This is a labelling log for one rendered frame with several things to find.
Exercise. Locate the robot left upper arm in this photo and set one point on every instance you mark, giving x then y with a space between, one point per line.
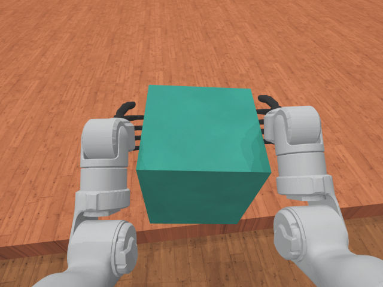
100 252

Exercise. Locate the right robot forearm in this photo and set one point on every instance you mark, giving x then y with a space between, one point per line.
297 135

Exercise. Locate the robot right upper arm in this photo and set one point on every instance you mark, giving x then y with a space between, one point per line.
315 239

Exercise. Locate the robot left hand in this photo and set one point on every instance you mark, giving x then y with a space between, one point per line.
120 114

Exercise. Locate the left robot forearm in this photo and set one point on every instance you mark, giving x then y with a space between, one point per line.
105 144

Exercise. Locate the robot right hand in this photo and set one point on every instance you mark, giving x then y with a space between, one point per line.
272 103

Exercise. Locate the carton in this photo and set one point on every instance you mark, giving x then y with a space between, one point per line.
202 158

